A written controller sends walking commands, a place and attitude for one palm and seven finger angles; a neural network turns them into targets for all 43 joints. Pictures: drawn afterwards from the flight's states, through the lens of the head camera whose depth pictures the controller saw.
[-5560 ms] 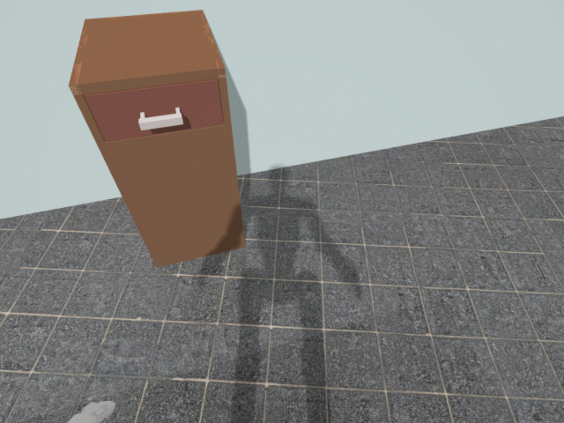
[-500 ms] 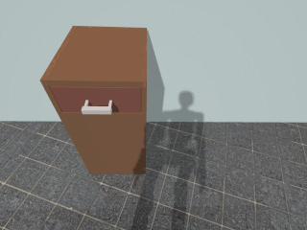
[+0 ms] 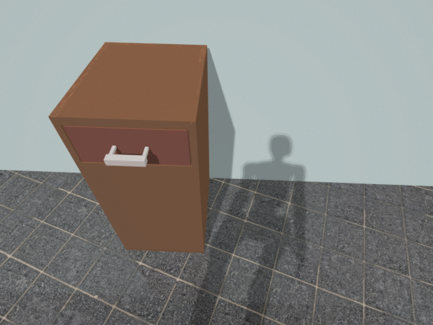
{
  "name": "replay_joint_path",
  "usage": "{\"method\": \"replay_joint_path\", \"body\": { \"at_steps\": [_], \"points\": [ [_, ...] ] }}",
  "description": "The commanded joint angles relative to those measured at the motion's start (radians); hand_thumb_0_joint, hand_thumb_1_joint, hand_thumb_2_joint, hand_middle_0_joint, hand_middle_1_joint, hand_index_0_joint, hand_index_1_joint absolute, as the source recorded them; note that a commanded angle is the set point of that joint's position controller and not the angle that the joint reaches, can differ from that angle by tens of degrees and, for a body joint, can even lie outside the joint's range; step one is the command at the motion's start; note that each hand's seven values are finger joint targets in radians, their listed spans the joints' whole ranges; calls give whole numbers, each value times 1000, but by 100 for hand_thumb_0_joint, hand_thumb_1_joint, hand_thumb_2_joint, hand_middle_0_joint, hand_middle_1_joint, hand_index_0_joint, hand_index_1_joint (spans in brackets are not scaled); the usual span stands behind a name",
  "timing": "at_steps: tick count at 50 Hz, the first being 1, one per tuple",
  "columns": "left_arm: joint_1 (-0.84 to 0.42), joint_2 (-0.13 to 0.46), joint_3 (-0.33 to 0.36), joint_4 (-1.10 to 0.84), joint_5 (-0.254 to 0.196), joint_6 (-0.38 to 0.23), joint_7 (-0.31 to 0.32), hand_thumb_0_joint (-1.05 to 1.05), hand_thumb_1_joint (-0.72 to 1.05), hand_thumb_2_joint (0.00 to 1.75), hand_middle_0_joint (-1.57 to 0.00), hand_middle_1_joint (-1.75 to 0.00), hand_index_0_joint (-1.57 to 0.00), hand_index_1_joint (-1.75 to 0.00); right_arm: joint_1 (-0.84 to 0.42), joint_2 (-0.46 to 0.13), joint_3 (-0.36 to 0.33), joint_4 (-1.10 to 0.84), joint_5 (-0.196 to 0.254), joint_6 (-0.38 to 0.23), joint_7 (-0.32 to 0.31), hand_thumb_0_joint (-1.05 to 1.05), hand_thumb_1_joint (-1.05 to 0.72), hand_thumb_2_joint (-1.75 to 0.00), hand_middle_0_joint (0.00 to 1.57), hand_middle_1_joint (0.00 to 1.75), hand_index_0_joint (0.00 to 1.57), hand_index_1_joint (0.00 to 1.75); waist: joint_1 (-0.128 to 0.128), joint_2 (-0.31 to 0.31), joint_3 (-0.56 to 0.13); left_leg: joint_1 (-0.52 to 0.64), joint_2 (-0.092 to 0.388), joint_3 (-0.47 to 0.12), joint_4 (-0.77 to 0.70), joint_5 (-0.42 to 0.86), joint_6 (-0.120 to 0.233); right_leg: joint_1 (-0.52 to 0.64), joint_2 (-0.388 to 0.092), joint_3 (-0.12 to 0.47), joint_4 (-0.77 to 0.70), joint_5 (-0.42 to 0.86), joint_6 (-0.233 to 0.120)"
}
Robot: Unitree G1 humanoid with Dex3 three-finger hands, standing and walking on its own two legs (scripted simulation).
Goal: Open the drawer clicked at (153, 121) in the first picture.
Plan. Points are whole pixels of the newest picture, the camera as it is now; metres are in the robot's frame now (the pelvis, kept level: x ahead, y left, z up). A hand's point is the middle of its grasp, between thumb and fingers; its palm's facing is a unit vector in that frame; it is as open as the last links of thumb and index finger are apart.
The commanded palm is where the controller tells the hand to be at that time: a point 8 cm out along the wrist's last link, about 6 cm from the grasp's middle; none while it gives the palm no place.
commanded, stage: come to a stop and stand still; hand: left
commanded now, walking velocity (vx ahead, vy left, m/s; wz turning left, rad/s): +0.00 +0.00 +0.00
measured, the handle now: (128, 155) +0.54 +0.28 -0.05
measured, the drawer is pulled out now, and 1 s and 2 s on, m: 0.00 0.00 0.00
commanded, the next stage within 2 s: look again from close up in 0.22 s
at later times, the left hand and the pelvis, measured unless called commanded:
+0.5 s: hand out of the picture -0.01 +0.20 -0.18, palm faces -0.04 -0.98 -0.20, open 7.4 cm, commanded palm none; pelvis +0.00 +0.03 +0.00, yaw -3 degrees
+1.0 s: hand out of the picture +0.05 +0.28 -0.12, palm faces -0.08 -0.90 -0.44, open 7.3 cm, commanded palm +0.09 +0.29 -0.05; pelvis -0.04 +0.09 +0.00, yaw -3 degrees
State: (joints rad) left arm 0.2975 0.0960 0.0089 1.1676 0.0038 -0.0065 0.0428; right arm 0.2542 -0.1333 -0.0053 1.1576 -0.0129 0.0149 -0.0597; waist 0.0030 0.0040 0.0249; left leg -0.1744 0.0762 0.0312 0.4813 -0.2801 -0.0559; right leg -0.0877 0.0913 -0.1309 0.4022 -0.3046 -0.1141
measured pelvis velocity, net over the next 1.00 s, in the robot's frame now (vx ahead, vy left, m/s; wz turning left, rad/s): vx -0.04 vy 0.09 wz -0.06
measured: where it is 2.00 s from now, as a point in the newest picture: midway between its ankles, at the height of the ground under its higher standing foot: outside the picture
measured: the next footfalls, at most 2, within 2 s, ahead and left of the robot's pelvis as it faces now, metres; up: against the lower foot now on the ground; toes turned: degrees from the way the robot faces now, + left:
none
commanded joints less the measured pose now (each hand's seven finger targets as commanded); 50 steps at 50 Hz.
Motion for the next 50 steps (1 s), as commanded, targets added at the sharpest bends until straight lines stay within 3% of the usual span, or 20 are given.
{"method": "replay_joint_path", "body": {
  "at_steps": [1, 15, 16, 17, 18, 19, 21, 23, 24, 26, 29, 36, 43, 44, 45, 46, 47, 48, 49, 50],
  "points": [
    [93, 114, 20, -16, -2, -10, 6, 0, 90, 90, -20, -30, -20, -30, 90, -38, 1, -5, 7, -9, -9, 0, -90, -90, 20, 30, 20, 30, -2, 25, 59, 13, 32, -7, -58, 218, 58, -21, -221, 197, -118, 514, 140],
    [124, 94, 14, -12, 0, -10, 12, 0, 90, 90, -20, -30, -20, -30, 105, -50, 3, -4, 5, -11, -8, 0, -90, -90, 20, 30, 20, 30, -1, -33, 51, 31, 32, 0, -89, 207, 60, 7, -219, 181, -110, 535, 135],
    [206, 151, 22, -10, 14, -54, 57, 0, 90, 90, -20, -30, -20, -30, 1, -90, -14, -88, 11, -41, 10, 0, -90, -90, 20, 30, 20, 30, 35, -195, 94, -138, -19, 109, 214, -19, 28, -17, -290, 289, -80, 1319, 283],
    [232, 174, 15, -24, 20, -67, 52, 0, 90, 90, -20, -30, -20, -30, 18, -73, -5, -147, 16, -27, 15, 0, -90, -90, 20, 30, 20, 30, -2, -148, 45, -202, -65, 36, 272, -103, 65, 105, -334, 251, 10, 1532, 252],
    [223, 167, 22, -53, 21, -63, 52, 0, 90, 90, -20, -30, -20, -30, 72, -43, -8, -142, 9, -24, 9, 0, -90, -90, 20, 30, 20, 30, -8, -196, -56, -213, -67, 1, 288, -103, 93, 178, -342, 241, 68, 1593, 220],
    [176, 161, 20, -82, 24, -56, 49, 0, 90, 90, -20, -30, -20, -30, 82, -52, -16, -144, 11, -29, 11, 0, -90, -90, 20, 30, 20, 30, -26, -99, -89, -227, -65, 17, 253, -98, 101, 192, -315, 181, 98, 1480, 139],
    [135, 165, 19, -121, 19, -47, 35, 0, 90, 90, -20, -30, -20, -30, 103, -33, -7, -141, 13, -41, 17, 0, -90, -90, 20, 30, 20, 30, -26, -70, -149, -121, -71, 18, 105, -33, 91, 143, -288, 175, 110, 1126, 13],
    [94, 145, 11, -134, 9, -28, 24, 0, 90, 90, -20, -30, -20, -30, 154, -42, -3, -121, 6, -37, 17, 0, -90, -90, 20, 30, 20, 30, -41, -17, -91, -15, -42, -9, -33, 113, 88, -12, -240, 173, 104, 589, 19],
    [105, 118, 4, -130, 5, -18, 18, 0, 90, 90, -20, -30, -20, -30, 133, -60, -2, -127, 1, -38, 16, 0, -90, -90, 20, 30, 20, 30, -17, 45, -19, -29, 3, -59, -41, 162, 101, -97, -207, 179, 58, 309, 40],
    [143, 100, -2, -129, 11, -9, 14, 0, 90, 90, -20, -30, -20, -30, 104, -85, 1, -154, -6, -36, 18, 0, -90, -90, 20, 30, 20, 30, 10, 55, 78, -110, 56, -123, -68, 134, 136, -150, -170, 180, -14, 71, 51],
    [122, 116, -5, -111, 5, -18, 8, 0, 90, 90, -20, -30, -20, -30, 111, -87, 8, -132, -4, -43, 14, 0, -90, -90, 20, 30, 20, 30, 3, 42, 30, -52, 37, -116, -34, 307, 126, -114, -178, 188, 24, 225, 45],
    [105, 118, -9, -138, 13, 2, -2, 0, 90, 90, -20, -30, -20, -30, 112, -124, 5, -141, -8, -40, 23, 0, -90, -90, 20, 30, 20, 30, 10, 35, 130, -182, 53, -197, -212, -113, 141, -144, -150, 162, 27, 9, 56],
    [116, 110, -10, -138, 17, 4, -6, 0, 90, 90, -20, -30, -20, -30, 124, -134, 1, -139, -5, -45, 22, 0, -90, -90, 20, 30, 20, 30, 11, 19, 79, -158, 73, -232, -266, -173, 152, -140, -150, 143, 49, 16, 64],
    [152, 144, -21, -112, 25, -18, 32, 0, 90, 90, -20, -30, -20, -30, 1, -163, 3, -211, 10, -39, 32, 0, -90, -90, 20, 30, 20, 30, 39, -36, 174, -215, 28, -93, -41, 81, 109, -182, -196, 168, -21, 153, 81],
    [-633, 481, -9, -1679, 174, -180, 64, 0, 88, 89, -20, -32, -20, -32, 43, -310, -11, -577, 72, -206, 5, 0, -90, -90, 20, 30, 20, 30, -106, 300, -413, 187, -31, -136, -109, 161, 87, -208, -77, 178, 140, 137, 58],
    [-192, 415, 7, -1445, 194, -106, 140, 0, 85, 88, -20, -33, -20, -33, -40, -234, 29, -485, 54, -324, -33, 0, -90, -90, 20, 30, 20, 30, 4, 413, -392, 258, 49, -216, -173, 156, 2, -326, -93, 102, 289, -71, 56],
    [-137, 337, -18, -1395, 133, -45, 199, 0, 83, 87, -21, -34, -21, -34, -16, -231, 4, -405, 62, -363, -39, 0, -90, -90, 20, 30, 20, 30, -23, 304, -311, 144, 57, -257, -233, -8, -46, -420, -76, 79, 371, -141, 78],
    [223, 98, -156, -1103, 161, 72, 204, 0, 81, 86, -21, -36, -21, -36, -12, -171, 8, -380, 88, -362, -31, 0, -90, -90, 20, 30, 20, 30, -14, 191, -170, 60, 35, -248, -228, -53, -13, -496, -77, 96, 382, -144, 88],
    [34, 85, -216, -1360, 165, 52, 210, 0, 78, 85, -21, -37, -21, -37, -12, -201, -5, -459, 78, -364, -24, 0, -90, -90, 20, 30, 20, 30, -37, 147, -106, 1, 15, -235, -194, -75, 6, -473, -86, 99, 364, -104, 90],
    [66, 111, -228, -1349, 260, 45, 229, 0, 76, 84, -21, -39, -21, -39, -38, -222, -16, -474, 65, -375, -25, 0, -90, -90, 20, 30, 20, 30, -39, 90, -113, -20, 17, -219, -135, -97, 26, -505, -80, 102, 336, -112, 87]
  ]
}}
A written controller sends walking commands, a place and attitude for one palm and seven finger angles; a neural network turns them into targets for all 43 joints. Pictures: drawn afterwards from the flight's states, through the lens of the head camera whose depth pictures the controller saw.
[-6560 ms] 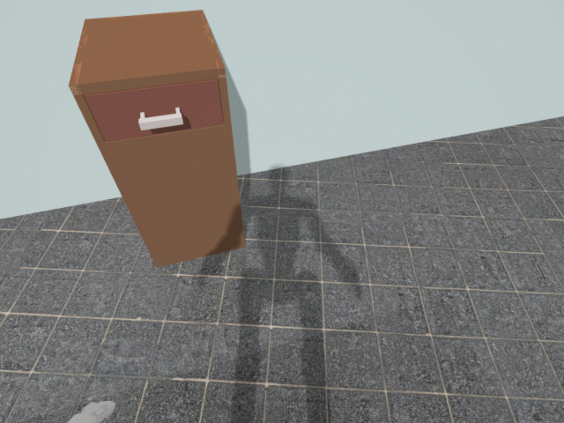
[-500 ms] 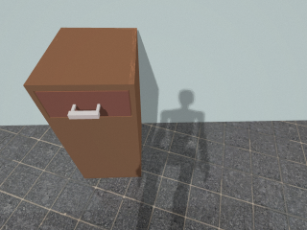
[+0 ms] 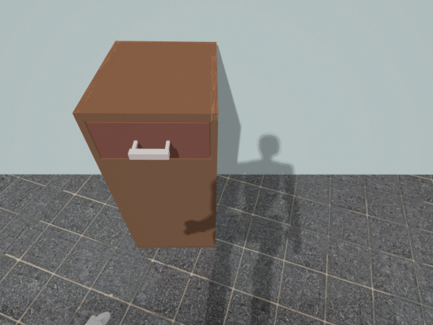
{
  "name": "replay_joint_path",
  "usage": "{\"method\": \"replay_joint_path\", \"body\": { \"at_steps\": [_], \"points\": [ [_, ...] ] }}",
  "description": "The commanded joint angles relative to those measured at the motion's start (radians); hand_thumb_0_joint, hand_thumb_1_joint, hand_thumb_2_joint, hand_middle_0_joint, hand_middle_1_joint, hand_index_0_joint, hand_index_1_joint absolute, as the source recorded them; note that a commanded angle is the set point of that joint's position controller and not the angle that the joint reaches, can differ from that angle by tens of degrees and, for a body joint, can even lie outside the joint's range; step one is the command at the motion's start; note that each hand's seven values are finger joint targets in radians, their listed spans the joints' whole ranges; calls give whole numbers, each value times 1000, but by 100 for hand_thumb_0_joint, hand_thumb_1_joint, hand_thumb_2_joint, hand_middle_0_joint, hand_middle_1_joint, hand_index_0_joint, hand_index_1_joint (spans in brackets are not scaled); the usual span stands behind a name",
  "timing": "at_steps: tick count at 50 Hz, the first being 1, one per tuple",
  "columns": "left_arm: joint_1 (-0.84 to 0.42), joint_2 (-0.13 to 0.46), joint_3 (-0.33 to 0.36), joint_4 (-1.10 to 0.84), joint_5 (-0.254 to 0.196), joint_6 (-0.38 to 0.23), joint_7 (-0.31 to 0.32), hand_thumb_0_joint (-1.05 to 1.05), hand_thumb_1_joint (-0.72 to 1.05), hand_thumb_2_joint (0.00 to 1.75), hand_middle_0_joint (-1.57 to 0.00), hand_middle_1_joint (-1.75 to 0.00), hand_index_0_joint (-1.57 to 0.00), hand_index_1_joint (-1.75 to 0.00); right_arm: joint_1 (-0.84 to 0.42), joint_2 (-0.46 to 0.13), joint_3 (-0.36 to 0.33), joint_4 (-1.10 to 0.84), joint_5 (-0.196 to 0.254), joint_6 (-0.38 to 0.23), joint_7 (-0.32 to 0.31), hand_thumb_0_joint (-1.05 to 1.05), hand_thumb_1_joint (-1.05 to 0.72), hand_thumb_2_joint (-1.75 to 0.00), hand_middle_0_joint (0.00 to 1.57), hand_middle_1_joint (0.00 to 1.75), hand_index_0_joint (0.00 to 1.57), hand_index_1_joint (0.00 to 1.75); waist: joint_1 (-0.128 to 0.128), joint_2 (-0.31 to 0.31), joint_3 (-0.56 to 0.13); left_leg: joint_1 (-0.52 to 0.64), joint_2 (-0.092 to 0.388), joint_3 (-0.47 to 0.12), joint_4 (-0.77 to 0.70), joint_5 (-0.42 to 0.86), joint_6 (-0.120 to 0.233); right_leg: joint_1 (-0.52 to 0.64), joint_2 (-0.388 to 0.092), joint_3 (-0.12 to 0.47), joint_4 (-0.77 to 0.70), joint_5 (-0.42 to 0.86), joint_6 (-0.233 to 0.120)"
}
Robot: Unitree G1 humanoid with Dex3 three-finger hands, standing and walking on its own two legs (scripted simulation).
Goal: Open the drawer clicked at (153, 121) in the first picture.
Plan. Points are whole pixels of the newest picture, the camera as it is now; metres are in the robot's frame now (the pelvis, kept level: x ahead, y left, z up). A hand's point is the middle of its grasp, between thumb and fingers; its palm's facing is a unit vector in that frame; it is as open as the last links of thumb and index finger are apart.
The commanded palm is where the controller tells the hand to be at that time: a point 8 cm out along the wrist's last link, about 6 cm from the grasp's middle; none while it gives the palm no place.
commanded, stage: raise the hand with hooked fingers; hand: left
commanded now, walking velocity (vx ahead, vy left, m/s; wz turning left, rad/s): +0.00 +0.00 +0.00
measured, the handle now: (150, 149) +0.57 +0.23 -0.05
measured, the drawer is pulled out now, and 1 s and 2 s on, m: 0.00 0.00 0.00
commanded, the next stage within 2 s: move the hooked fingers above the handle in 1.78 s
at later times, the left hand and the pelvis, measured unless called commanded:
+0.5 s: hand (99, 288) +0.19 +0.23 -0.04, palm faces +0.09 -0.06 -0.99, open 9.7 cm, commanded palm +0.18 +0.21 +0.02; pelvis +0.01 -0.03 -0.04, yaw +3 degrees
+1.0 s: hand (127, 207) +0.32 +0.20 +0.03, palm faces +0.12 -0.09 -0.99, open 12.6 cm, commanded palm +0.29 +0.20 +0.08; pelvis +0.07 -0.04 -0.02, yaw +0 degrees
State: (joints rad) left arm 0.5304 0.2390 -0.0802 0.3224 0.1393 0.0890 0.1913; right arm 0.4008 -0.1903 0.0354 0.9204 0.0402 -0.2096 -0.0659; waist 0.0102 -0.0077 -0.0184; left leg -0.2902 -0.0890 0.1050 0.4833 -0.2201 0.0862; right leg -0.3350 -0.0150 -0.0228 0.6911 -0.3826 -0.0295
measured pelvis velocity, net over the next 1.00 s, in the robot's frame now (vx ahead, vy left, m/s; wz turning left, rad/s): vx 0.07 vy -0.04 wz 0.00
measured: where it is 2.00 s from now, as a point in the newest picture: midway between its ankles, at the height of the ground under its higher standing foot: outside the picture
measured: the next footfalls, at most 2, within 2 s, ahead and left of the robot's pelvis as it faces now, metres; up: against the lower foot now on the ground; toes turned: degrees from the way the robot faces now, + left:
none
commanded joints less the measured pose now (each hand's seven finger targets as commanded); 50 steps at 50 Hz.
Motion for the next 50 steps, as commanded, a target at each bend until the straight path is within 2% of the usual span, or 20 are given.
{"method": "replay_joint_path", "body": {
  "at_steps": [1, 3, 5, 6, 9, 11, 13, 15, 17, 19, 24, 27, 30, 32, 34, 37, 40, 44, 48, 50],
  "points": [
    [-179, -10, -148, -476, 222, -53, 110, 0, 74, 83, -21, -40, -21, -40, -194, -174, -54, -264, -8, -150, -12, 0, -90, -90, 20, 30, 20, 30, -66, 31, -15, 22, 161, -284, -82, -199, -104, -282, 35, -11, 13, -44, -4],
    [-220, 32, -135, -405, 411, -42, 160, 0, 69, 81, -22, -43, -22, -43, -211, -201, -66, -341, -42, -113, 10, 0, -90, -90, 20, 30, 20, 30, -68, -115, -20, -100, 115, -261, 32, -276, -69, -289, 52, 27, -60, -87, -18],
    [-51, 25, -91, -317, 579, -32, 217, 0, 64, 79, -22, -47, -22, -47, -298, -209, -86, -450, -80, -45, 43, 0, -90, -90, 20, 30, 20, 30, 7, -153, -48, -143, 72, -214, 113, -238, -59, -278, 60, 71, -90, -182, -41],
    [39, 42, -67, -255, 652, -26, 239, 0, 62, 78, -22, -48, -22, -48, -331, -199, -84, -482, -84, -1, 53, 0, -90, -90, 20, 30, 20, 30, 40, -208, -5, -210, 64, -203, 108, -317, -62, -297, 55, 97, -113, -274, -43],
    [87, 47, -35, -218, 788, -47, 258, 0, 55, 75, -22, -53, -22, -53, -398, -187, -83, -561, -61, 139, 82, 0, -90, -90, 20, 30, 20, 30, 94, -299, -10, -299, 37, -143, 113, -301, -71, -236, 54, 145, -116, -335, -58],
    [-13, 99, 5, -288, 859, -43, 278, 0, 50, 73, -23, -55, -23, -55, -443, -174, -79, -598, -60, 210, 93, 0, -90, -90, 20, 30, 20, 30, 113, -229, -40, -297, 22, -124, 133, -229, -66, -197, 51, 174, -107, -274, -66],
    [-159, 156, 39, -384, 921, -32, 314, 0, 46, 71, -23, -58, -23, -58, -479, -161, -75, -621, -66, 264, 94, 0, -90, -90, 20, 30, 20, 30, 123, -86, -53, -280, 18, -126, 136, -228, -60, -199, 56, 215, -100, -270, -75],
    [-287, 205, 69, -465, 974, -29, 353, 0, 41, 69, -24, -62, -24, -62, -462, -146, -75, -624, -80, 290, 89, 0, -90, -90, 20, 30, 20, 30, 117, 97, -148, -205, 29, -146, 158, -179, -52, -216, 71, 221, -53, -184, -88],
    [-425, 281, 103, -575, 1015, -42, 383, 0, 36, 67, -24, -64, -24, -64, -438, -138, -75, -607, -99, 302, 83, 0, -90, -90, 20, 30, 20, 30, 91, 164, -247, -139, 43, -184, 211, -124, -55, -270, 75, 246, -16, -137, -89],
    [-430, 265, 89, -608, 1005, -60, 391, 0, 32, 65, -24, -68, -24, -68, -439, -139, -73, -602, -106, 296, 76, 0, -90, -90, 20, 30, 20, 30, 62, 171, -297, -79, 41, -168, 270, -62, -56, -311, 78, 262, -18, -108, -93],
    [-431, 146, -35, -561, 902, -105, 313, 0, 20, 60, -25, -75, -25, -75, -442, -148, -64, -563, -100, 268, 72, 0, -90, -90, 20, 30, 20, 30, -16, 92, -230, -97, 36, -197, 295, -47, -32, -313, 76, 198, -21, 19, -58],
    [-326, 120, -55, -465, 856, -47, 225, 0, 13, 57, -25, -80, -25, -80, -438, -148, -60, -557, -80, 280, 71, 0, -90, -90, 20, 30, 20, 30, 2, -27, -195, -139, 35, -193, 244, -1, -29, -206, 76, 179, -51, 134, -43],
    [-252, 225, 29, -461, 860, -16, 171, 0, 6, 54, -26, -84, -26, -84, -421, -144, -47, -563, -65, 295, 67, 0, -90, -90, 20, 30, 20, 30, 58, -123, -246, -168, 30, -167, 200, 78, -34, -37, 62, 198, -60, 280, -32],
    [-214, 311, 120, -464, 879, -29, 172, 0, 1, 52, -26, -87, -26, -87, -427, -142, -31, -559, -67, 291, 66, 0, -90, -90, 20, 30, 20, 30, 94, -111, -263, -185, 26, -156, 183, 121, -40, 44, 55, 224, -50, 395, -30],
    [-235, 328, 144, -516, 898, -55, 186, 0, -3, 50, -27, -90, -27, -90, -433, -129, -27, -552, -72, 289, 71, 0, -90, -90, 20, 30, 20, 30, 106, -46, -288, -175, 22, -151, 176, 180, -45, 91, 45, 237, -29, 520, -33],
    [-281, 350, 185, -607, 905, -75, 226, 0, -10, 47, -27, -94, -27, -94, -428, -131, -41, -541, -84, 284, 76, 0, -90, -90, 20, 30, 20, 30, 108, 56, -349, -123, 21, -153, 183, 269, -45, 128, 38, 249, -21, 656, -35],
    [-298, 318, 182, -640, 879, -81, 254, 0, -17, 44, -28, -99, -28, -99, -407, -136, -64, -517, -86, 278, 81, 0, -90, -90, 20, 30, 20, 30, 81, 78, -381, -88, 21, -155, 192, 321, -43, 128, 30, 242, -18, 739, -25],
    [-367, 271, 129, -609, 848, -53, 245, 0, -27, 40, -28, -105, -28, -105, -395, -153, -86, -493, -77, 276, 79, 0, -90, -90, 20, 30, 20, 30, 38, 7, -357, -84, 19, -162, 192, 281, -37, 99, 28, 211, -36, 696, -9],
    [-370, 283, 115, -543, 821, 7, 185, 0, -36, 36, -29, -111, -29, -111, -406, -162, -93, -491, -55, 288, 65, 0, -90, -90, 20, 30, 20, 30, 49, -116, -356, -120, 8, -147, 154, 252, -37, 194, 4, 220, -53, 812, 22],
    [-410, 310, 114, -551, 815, 27, 146, 0, -41, 34, -29, -114, -29, -114, -415, -165, -90, -492, -47, 296, 58, 0, -90, -90, 20, 30, 20, 30, 59, -110, -357, -112, 5, -139, 136, 257, -37, 229, -3, 221, -60, 847, 30]
  ]
}}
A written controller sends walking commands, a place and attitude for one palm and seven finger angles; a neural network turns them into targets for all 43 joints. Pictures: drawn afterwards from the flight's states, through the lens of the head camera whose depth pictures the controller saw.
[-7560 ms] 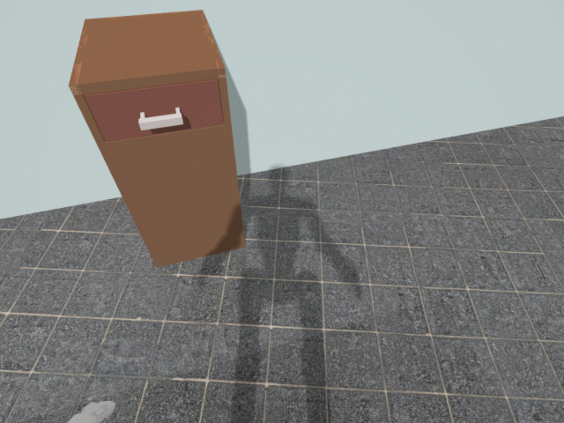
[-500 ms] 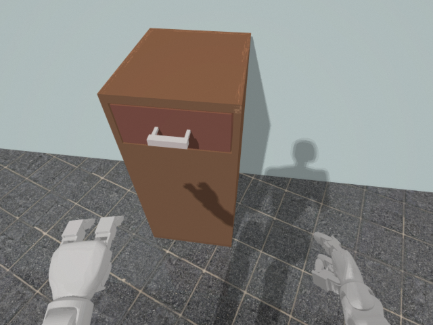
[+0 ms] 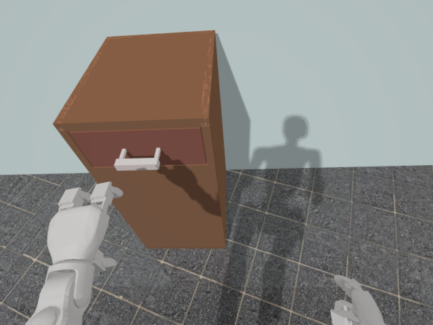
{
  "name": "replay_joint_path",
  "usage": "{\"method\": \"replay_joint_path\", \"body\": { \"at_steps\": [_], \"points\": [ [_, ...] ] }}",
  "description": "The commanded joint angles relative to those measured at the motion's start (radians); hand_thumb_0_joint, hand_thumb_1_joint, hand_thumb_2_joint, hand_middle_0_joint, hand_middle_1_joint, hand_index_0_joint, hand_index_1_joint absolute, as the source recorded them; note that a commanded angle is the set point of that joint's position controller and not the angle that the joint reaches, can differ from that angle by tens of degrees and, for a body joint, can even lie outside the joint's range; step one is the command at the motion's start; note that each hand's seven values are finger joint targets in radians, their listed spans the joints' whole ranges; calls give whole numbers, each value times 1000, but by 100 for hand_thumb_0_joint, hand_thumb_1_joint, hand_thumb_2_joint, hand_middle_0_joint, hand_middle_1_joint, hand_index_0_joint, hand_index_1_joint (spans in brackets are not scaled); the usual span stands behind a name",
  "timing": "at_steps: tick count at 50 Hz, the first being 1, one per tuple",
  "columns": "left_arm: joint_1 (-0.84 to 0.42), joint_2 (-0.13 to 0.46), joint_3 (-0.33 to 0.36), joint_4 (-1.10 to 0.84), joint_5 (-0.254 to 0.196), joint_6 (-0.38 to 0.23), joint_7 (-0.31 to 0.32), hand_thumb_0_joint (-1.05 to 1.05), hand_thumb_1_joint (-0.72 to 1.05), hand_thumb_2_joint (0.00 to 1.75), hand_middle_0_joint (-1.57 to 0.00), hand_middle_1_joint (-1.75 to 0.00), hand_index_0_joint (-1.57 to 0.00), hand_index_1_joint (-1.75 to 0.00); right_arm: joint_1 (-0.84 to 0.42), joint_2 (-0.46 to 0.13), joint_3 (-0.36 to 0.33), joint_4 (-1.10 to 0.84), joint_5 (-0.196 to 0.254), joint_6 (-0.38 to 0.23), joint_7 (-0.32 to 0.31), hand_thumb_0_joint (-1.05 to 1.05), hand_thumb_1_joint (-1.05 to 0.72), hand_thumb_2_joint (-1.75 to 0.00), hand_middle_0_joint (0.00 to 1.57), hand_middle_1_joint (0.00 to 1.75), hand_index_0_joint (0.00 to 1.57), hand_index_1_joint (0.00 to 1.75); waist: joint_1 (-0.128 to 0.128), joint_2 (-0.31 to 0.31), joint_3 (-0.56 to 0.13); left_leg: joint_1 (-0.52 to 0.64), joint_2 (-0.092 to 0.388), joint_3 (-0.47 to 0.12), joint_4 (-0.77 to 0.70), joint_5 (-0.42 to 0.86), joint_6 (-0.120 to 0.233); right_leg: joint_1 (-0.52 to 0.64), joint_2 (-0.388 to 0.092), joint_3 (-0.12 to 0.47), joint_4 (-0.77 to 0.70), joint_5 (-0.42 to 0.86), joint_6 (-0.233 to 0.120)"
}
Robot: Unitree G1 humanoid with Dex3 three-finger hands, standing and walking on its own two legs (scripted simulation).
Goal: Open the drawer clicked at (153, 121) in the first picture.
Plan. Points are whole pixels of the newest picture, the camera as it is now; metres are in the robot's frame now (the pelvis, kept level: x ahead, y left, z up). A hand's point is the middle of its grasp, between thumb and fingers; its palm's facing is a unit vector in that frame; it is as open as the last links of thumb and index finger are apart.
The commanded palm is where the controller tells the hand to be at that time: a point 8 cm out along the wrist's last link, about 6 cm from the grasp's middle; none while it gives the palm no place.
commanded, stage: raise the hand with hooked fingers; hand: left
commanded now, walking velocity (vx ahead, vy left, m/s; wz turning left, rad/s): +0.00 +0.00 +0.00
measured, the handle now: (139, 158) +0.50 +0.27 -0.04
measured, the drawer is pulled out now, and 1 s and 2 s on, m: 0.00 0.00 0.00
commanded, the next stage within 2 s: move the hooked fingers above the handle in 0.78 s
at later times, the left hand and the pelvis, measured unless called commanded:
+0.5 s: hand (91, 203) +0.29 +0.25 +0.09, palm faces +0.04 -0.10 -0.99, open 13.8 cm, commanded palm +0.25 +0.25 +0.15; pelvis -0.03 +0.01 +0.02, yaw +0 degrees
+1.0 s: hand (80, 215) +0.27 +0.27 +0.08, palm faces +0.03 -0.10 -0.99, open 13.8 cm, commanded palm +0.26 +0.27 +0.14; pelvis -0.04 +0.03 +0.01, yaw +1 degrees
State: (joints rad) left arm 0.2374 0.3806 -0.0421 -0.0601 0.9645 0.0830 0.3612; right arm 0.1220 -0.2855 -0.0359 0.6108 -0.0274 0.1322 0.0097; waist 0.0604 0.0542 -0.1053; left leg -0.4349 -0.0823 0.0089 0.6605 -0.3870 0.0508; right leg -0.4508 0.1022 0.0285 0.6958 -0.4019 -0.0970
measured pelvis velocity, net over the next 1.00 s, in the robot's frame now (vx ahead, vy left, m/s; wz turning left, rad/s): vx -0.04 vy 0.03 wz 0.02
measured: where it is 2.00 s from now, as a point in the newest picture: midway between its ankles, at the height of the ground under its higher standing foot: outside the picture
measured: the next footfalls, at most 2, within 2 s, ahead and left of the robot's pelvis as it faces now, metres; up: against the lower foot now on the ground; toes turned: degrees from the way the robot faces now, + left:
none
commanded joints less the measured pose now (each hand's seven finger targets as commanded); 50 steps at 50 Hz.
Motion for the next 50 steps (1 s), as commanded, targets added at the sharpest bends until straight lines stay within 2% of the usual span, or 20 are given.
{"method": "replay_joint_path", "body": {
  "at_steps": [1, 2, 5, 6, 8, 10, 14, 15, 19, 24, 27, 31, 32, 36, 39, 43, 47, 48, 49, 50],
  "points": [
    [-150, 188, 77, -168, -7, 41, -40, 0, -43, 33, -29, -115, -29, -115, -146, -70, -12, -181, 23, -41, -21, 0, -90, -90, 20, 30, 20, 30, 10, -163, -264, 35, -3, -39, -51, 419, -2, 354, -123, 169, -70, 872, 100],
    [-183, 215, 93, -180, 0, 46, -53, 0, -45, 32, -30, -117, -30, -117, -156, -72, -10, -183, 26, -37, -22, 0, -90, -90, 20, 30, 20, 30, 13, -132, -261, 53, -2, -39, -58, 429, -2, 351, -118, 178, -77, 848, 93],
    [-282, 225, 78, -199, 15, 47, -76, 0, -50, 30, -30, -120, -30, -120, -161, -60, -3, -177, 25, -27, -27, 0, -90, -90, 20, 30, 20, 30, 14, -25, -245, 113, 1, -36, -78, 454, -2, 327, -109, 154, -103, 759, 75],
    [-317, 232, 81, -193, 21, 48, -79, 0, -50, 30, -30, -120, -30, -120, -164, -56, 1, -173, 26, -25, -28, 0, -90, -90, 20, 30, 20, 30, 13, -10, -233, 128, 4, -37, -84, 458, -3, 309, -103, 146, -113, 719, 69],
    [-367, 232, 79, -165, 20, 56, -89, 0, -50, 30, -30, -120, -30, -120, -161, -53, 4, -172, 29, -21, -31, 0, -90, -90, 20, 30, 20, 30, 9, -9, -215, 132, 4, -36, -93, 435, -3, 308, -101, 143, -131, 679, 67],
    [-409, 244, 88, -121, 10, 69, -102, 0, -50, 30, -30, -120, -30, -120, -158, -53, 6, -167, 35, -15, -35, 0, -90, -90, 20, 30, 20, 30, 8, -41, -210, 128, 3, -35, -110, 433, -4, 330, -98, 141, -144, 688, 70],
    [-531, 241, 56, -40, -6, 104, -155, 0, -50, 30, -30, -120, -30, -120, -167, -52, 15, -165, 50, 1, -45, 0, -90, -90, 20, 30, 20, 30, -4, -76, -167, 126, 5, -27, -146, 372, -2, 320, -93, 128, -188, 559, 69],
    [-571, 239, 38, -40, -8, 108, -170, 0, -50, 30, -30, -120, -30, -120, -168, -55, 17, -169, 52, 3, -47, 0, -90, -90, 20, 30, 20, 30, -8, -53, -159, 140, 7, -27, -154, 373, -1, 313, -90, 117, -196, 523, 63],
    [-673, 242, 13, -7, -17, 98, -231, 0, -50, 30, -30, -120, -30, -120, -162, -54, 24, -173, 55, 4, -55, 0, -90, -90, 20, 30, 20, 30, -14, -45, -161, 182, 15, -34, -168, 362, 3, 294, -85, 85, -219, 417, 55],
    [-529, 243, 46, 16, -33, 35, -279, 0, -50, 30, -30, -120, -30, -120, -138, -56, 24, -188, 51, -3, -43, 0, -90, -90, 20, 30, 20, 30, 17, -77, -152, 169, 22, -42, -184, 375, 1, 314, -80, 79, -224, 400, 47],
    [-550, 265, 79, -39, -31, -14, -264, 0, -50, 30, -30, -120, -30, -120, -134, -61, 18, -188, 45, -10, -36, 0, -90, -90, 20, 30, 20, 30, 23, -59, -155, 172, 28, -50, -191, 374, -1, 298, -76, 80, -225, 368, 40],
    [-613, 287, 111, -92, -9, -74, -194, 0, -50, 30, -30, -120, -30, -120, -123, -53, 8, -176, 44, -33, -35, 0, -90, -90, 20, 30, 20, 30, 25, -8, -181, 212, 33, -63, -185, 375, -6, 246, -69, 66, -217, 316, 32],
    [-630, 303, 126, -100, -7, -83, -176, 0, -50, 30, -30, -120, -30, -120, -119, -57, 5, -173, 43, -37, -35, 0, -90, -90, 20, 30, 20, 30, 24, -1, -185, 212, 34, -68, -185, 365, -7, 237, -64, 70, -218, 293, 30],
    [-633, 280, 111, -59, -6, -74, -129, 0, -50, 30, -30, -120, -30, -120, -105, -55, -5, -152, 52, -49, -33, 0, -90, -90, 20, 30, 20, 30, 19, 21, -198, 234, 41, -75, -185, 369, -21, 202, -61, 42, -208, 267, 27],
    [-613, 249, 75, -6, -18, -34, -136, 0, -50, 30, -30, -120, -30, -120, -102, -60, -7, -147, 61, -47, -31, 0, -90, -90, 20, 30, 20, 30, 9, -18, -169, 222, 43, -74, -193, 347, -22, 193, -62, 32, -216, 250, 33],
    [-595, 224, 26, 12, -28, 8, -186, 0, -50, 30, -30, -120, -30, -120, -106, -71, -1, -155, 66, -37, -29, 0, -90, -90, 20, 30, 20, 30, 0, -51, -141, 219, 49, -79, -209, 346, -26, 198, -65, 24, -226, 243, 35],
    [-649, 215, 0, 4, -19, -7, -223, 0, -50, 30, -30, -120, -30, -120, -102, -72, 2, -160, 58, -34, -32, 0, -90, -90, 20, 30, 20, 30, -9, -35, -143, 242, 50, -86, -199, 366, -25, 178, -64, 19, -227, 250, 35],
    [-670, 234, 17, 26, -14, -17, -222, 0, -50, 30, -30, -120, -30, -120, -90, -69, 4, -153, 57, -35, -33, 0, -90, -90, 20, 30, 20, 30, -10, -53, -133, 234, 49, -86, -199, 352, -23, 173, -64, 15, -226, 241, 34],
    [-716, 222, 1, 36, -11, -29, -221, 0, -50, 30, -30, -120, -30, -120, -89, -67, 5, -151, 57, -35, -37, 0, -90, -90, 20, 30, 20, 30, -16, -40, -134, 235, 48, -85, -196, 332, -22, 157, -64, 13, -227, 225, 36],
    [-756, 241, 17, 59, -1, -41, -214, 0, -50, 30, -30, -120, -30, -120, -82, -67, 5, -142, 56, -36, -41, 0, -90, -90, 20, 30, 20, 30, -20, -41, -125, 232, 48, -85, -191, 326, -23, 139, -61, 13, -224, 219, 33]
  ]
}}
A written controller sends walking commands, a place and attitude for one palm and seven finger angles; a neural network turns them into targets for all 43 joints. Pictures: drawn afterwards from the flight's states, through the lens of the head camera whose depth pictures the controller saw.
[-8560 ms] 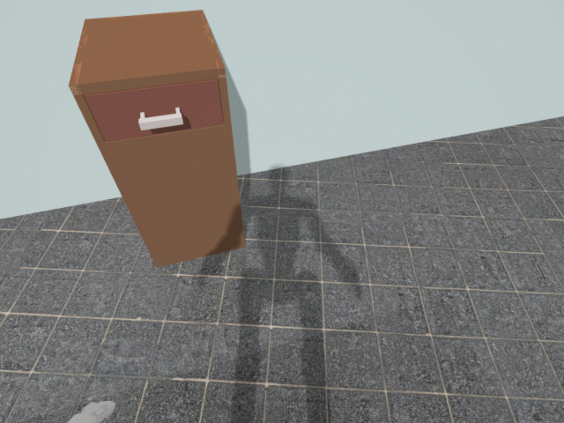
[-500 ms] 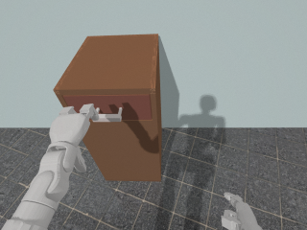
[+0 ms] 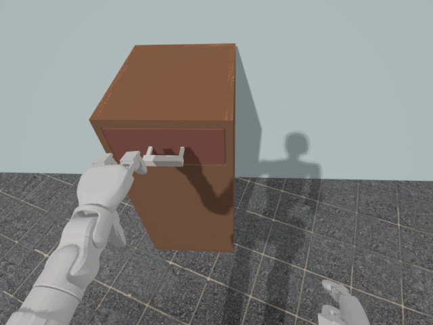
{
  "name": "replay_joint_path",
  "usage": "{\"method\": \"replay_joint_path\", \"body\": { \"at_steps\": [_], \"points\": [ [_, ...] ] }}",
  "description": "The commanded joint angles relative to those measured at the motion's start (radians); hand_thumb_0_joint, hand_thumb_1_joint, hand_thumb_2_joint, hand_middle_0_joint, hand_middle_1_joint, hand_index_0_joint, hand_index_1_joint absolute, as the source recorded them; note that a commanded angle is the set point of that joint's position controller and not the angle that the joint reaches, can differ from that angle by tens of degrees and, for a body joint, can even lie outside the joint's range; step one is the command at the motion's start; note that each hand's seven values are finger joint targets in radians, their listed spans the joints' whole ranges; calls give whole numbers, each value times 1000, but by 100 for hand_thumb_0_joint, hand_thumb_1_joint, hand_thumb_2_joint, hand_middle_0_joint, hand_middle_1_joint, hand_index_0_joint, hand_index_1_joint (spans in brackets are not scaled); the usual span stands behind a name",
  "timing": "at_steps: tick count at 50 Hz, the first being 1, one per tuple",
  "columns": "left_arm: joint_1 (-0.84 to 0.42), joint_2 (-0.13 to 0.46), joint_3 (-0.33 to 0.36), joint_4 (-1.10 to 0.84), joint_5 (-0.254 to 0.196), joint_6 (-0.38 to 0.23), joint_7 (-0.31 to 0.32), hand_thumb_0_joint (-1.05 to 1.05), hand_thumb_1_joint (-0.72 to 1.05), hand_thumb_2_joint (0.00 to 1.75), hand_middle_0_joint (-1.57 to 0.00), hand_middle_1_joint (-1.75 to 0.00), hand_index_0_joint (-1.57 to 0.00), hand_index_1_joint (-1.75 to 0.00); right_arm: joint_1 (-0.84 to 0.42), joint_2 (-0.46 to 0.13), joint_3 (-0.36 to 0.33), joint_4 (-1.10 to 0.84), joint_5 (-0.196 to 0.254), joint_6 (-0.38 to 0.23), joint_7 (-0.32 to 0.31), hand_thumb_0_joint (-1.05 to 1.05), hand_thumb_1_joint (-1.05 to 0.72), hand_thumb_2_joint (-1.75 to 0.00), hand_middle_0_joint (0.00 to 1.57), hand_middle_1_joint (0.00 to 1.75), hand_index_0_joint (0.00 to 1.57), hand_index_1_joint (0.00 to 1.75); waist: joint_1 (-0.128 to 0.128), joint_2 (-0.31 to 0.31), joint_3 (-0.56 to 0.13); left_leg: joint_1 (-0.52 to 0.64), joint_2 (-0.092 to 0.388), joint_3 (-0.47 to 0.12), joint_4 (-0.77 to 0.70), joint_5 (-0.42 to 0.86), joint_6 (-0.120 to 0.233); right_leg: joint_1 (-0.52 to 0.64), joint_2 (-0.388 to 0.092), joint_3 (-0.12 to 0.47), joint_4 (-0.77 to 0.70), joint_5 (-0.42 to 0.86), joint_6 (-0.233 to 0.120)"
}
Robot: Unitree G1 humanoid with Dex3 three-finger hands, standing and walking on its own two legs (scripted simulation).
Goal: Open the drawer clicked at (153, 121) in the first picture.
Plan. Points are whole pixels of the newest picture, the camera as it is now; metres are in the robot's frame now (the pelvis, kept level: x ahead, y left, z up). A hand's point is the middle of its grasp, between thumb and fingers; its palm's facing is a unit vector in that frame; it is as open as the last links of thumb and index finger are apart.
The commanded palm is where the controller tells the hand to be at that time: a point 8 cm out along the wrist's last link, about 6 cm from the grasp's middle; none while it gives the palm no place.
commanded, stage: move the hooked fingers above the handle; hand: left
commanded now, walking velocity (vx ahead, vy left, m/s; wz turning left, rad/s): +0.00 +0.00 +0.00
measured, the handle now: (164, 155) +0.54 +0.22 -0.05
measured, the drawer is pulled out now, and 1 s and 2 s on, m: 0.00 0.00 0.00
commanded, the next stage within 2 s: none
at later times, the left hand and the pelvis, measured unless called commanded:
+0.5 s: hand (143, 181) +0.38 +0.21 +0.04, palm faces -0.02 -0.09 -1.00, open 13.8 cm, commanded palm +0.36 +0.23 +0.10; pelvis +0.02 -0.01 -0.01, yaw -1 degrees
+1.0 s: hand (156, 162) +0.44 +0.20 +0.03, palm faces +0.00 -0.06 -1.00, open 13.8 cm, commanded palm +0.42 +0.22 +0.08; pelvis +0.02 -0.02 -0.02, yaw -1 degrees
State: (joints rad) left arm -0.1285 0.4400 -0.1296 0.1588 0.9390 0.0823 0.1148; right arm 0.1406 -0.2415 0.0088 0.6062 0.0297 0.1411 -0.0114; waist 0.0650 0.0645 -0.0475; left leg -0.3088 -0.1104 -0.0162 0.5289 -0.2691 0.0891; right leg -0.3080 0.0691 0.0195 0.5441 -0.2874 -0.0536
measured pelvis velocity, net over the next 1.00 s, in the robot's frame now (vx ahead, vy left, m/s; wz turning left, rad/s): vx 0.02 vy -0.02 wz -0.01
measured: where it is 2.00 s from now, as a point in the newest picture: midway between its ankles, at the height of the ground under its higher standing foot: outside the picture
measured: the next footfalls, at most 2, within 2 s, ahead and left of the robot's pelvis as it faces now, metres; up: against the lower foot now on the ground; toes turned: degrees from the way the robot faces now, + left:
none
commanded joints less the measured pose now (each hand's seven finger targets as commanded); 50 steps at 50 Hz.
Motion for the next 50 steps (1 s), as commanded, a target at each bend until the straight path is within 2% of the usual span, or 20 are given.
{"method": "replay_joint_path", "body": {
  "at_steps": [1, 2, 3, 7, 13, 15, 19, 22, 25, 27, 28, 31, 32, 35, 41, 43, 44, 45, 48, 50],
  "points": [
    [-412, 194, 116, -153, 30, -54, 41, 0, -50, 30, -30, -120, -30, -120, -94, -110, -40, -137, -3, -46, -22, 0, -90, -90, 20, 30, 20, 30, -19, -48, -199, 104, 74, -62, -58, 206, -63, -1, -27, 22, -68, 102, -11],
    [-431, 235, 152, -145, 41, -64, 53, 0, -50, 30, -30, -120, -30, -120, -93, -114, -40, -135, -4, -46, -23, 0, -90, -90, 20, 30, 20, 30, -12, -30, -206, 94, 73, -66, -57, 199, -67, -1, -23, 25, -63, 88, -15],
    [-460, 202, 122, -121, 47, -70, 63, 0, -50, 30, -30, -120, -30, -120, -90, -107, -38, -134, -3, -47, -24, 0, -90, -90, 20, 30, 20, 30, -14, -10, -209, 94, 69, -64, -51, 200, -69, -12, -25, 20, -56, 87, -16],
    [-497, 238, 167, -76, 56, -83, 104, 0, -50, 30, -30, -120, -30, -120, -62, -111, -51, -123, -5, -49, -23, 0, -90, -90, 20, 30, 20, 30, -6, 35, -297, 121, 72, -66, -23, 281, -85, -14, -18, 18, -28, 136, -22],
    [-456, 156, 102, 55, 32, -28, 93, 0, -50, 30, -30, -120, -30, -120, -30, -121, -57, -128, 2, -31, -16, 0, -90, -90, 20, 30, 20, 30, -22, -71, -296, 63, 73, -46, 0, 327, -72, 7, -24, 18, -15, 221, -12],
    [-496, 150, 81, 73, 36, -18, 78, 0, -50, 30, -30, -120, -30, -120, -19, -129, -59, -125, 4, -24, -18, 0, -90, -90, 20, 30, 20, 30, -36, -71, -298, 60, 73, -42, 9, 337, -67, -3, -25, 21, -13, 237, -11],
    [-504, 175, 98, 9, 37, -56, 64, 0, -50, 30, -30, -120, -30, -120, -5, -130, -71, -136, -5, -19, -18, 0, -90, -90, 20, 30, 20, 30, -31, -50, -379, 94, 72, -46, 43, 424, -57, 27, -29, 41, 4, 311, -7],
    [-495, 236, 167, 15, 35, -98, 81, 0, -50, 30, -30, -120, -30, -120, 12, -134, -75, -123, -10, -17, -23, 0, -90, -90, 20, 30, 20, 30, -25, -52, -371, 61, 70, -45, 49, 436, -56, 36, -26, 49, 11, 341, -7],
    [-537, 234, 178, 68, 50, -116, 120, 0, -50, 30, -30, -120, -30, -120, 25, -126, -77, -106, -5, -17, -25, 0, -90, -90, 20, 30, 20, 30, -33, -49, -330, 23, 69, -35, 54, 403, -54, 3, -25, 45, 20, 334, -8],
    [-569, 291, 229, 92, 64, -114, 150, 0, -50, 30, -30, -120, -30, -120, 32, -132, -79, -101, -6, -16, -26, 0, -90, -90, 20, 30, 20, 30, -23, -35, -352, 0, 64, -32, 56, 388, -54, 13, -21, 51, 31, 330, -13],
    [-569, 282, 223, 101, 70, -108, 162, 0, -50, 30, -30, -120, -30, -120, 35, -127, -81, -104, -5, -17, -25, 0, -90, -90, 20, 30, 20, 30, -19, -1, -373, 5, 62, -28, 61, 392, -55, 14, -23, 52, 37, 332, -14],
    [-582, 264, 201, 191, 64, -77, 172, 0, -50, 30, -30, -120, -30, -120, 51, -132, -84, -94, 1, -17, -27, 0, -90, -90, 20, 30, 20, 30, -37, -31, -371, -26, 59, -11, 70, 355, -46, 12, -23, 52, 32, 338, -8],
    [-602, 250, 182, 234, 63, -66, 166, 0, -50, 30, -30, -120, -30, -120, 55, -138, -84, -89, 2, -15, -29, 0, -90, -90, 20, 30, 20, 30, -57, -67, -362, -47, 57, -10, 71, 331, -41, 14, -22, 55, 25, 335, -4],
    [-659, 216, 121, 295, 56, -54, 134, 0, -50, 30, -30, -120, -30, -120, 76, -145, -85, -88, 9, -12, -34, 0, -90, -90, 20, 30, 20, 30, -82, -76, -358, -58, 54, -1, 80, 302, -32, 4, -29, 54, 21, 347, 4],
    [-798, 233, 110, 326, 57, -150, 89, 0, -50, 30, -30, -120, -30, -120, 119, -142, -93, -77, -1, -7, -47, 0, -90, -90, 20, 30, 20, 30, -106, -40, -396, -50, 50, -5, 114, 303, -21, -21, -36, 67, 31, 377, 9],
    [-832, 290, 164, 313, 70, -197, 105, 0, -50, 30, -30, -120, -30, -120, 135, -141, -96, -69, -8, -4, -47, 0, -90, -90, 20, 30, 20, 30, -95, -16, -451, -45, 51, -14, 129, 340, -25, -23, -32, 70, 55, 391, 5],
    [-834, 263, 148, 309, 72, -214, 121, 0, -50, 30, -30, -120, -30, -120, 141, -136, -99, -70, -10, -5, -46, 0, -90, -90, 20, 30, 20, 30, -98, 10, -451, -30, 53, -17, 135, 363, -28, -48, -29, 63, 63, 387, 1],
    [-825, 280, 177, 323, 77, -227, 140, 0, -50, 30, -30, -120, -30, -120, 148, -134, -101, -64, -12, -6, -42, 0, -90, -90, 20, 30, 20, 30, -87, 18, -465, -32, 56, -17, 142, 384, -32, -59, -28, 59, 73, 392, 1],
    [-792, 321, 233, 440, 93, -202, 199, 0, -50, 30, -30, -120, -30, -120, 162, -138, -98, -53, -14, 0, -30, 0, -90, -90, 20, 30, 20, 30, -81, -22, -417, -115, 56, -15, 147, 368, -37, -83, -19, 47, 88, 375, -2],
    [-813, 318, 227, 485, 102, -160, 232, 0, -50, 30, -30, -120, -30, -120, 168, -143, -97, -54, -15, 3, -24, 0, -90, -90, 20, 30, 20, 30, -85, -40, -422, -154, 55, -6, 147, 349, -39, -80, -19, 44, 95, 375, -1]
  ]
}}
